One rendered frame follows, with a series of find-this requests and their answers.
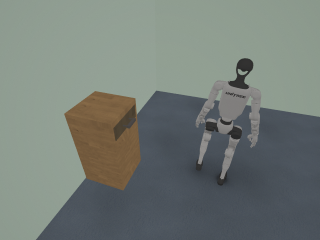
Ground left robot hand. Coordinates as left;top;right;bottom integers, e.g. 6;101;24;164
195;117;205;128

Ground left robot upper arm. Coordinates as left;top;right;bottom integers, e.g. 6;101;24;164
205;80;226;109

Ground robot left forearm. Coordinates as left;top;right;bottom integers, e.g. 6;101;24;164
198;101;210;120

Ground cabinet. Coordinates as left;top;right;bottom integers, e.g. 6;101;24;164
64;91;141;190

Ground right robot upper arm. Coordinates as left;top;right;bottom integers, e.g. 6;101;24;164
249;87;262;121

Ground robot shin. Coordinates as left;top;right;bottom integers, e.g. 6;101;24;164
198;132;209;165
220;150;235;179

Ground handle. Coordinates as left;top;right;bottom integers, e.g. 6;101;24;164
122;118;136;129

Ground left robot shin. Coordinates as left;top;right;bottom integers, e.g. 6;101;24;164
198;132;209;165

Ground robot right forearm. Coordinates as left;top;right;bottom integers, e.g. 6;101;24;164
250;113;260;136

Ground right robot hand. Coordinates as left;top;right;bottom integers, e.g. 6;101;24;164
247;134;258;148

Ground right robot shin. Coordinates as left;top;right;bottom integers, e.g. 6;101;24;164
220;150;235;179

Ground drawer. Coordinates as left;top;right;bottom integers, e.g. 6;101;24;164
113;104;136;141

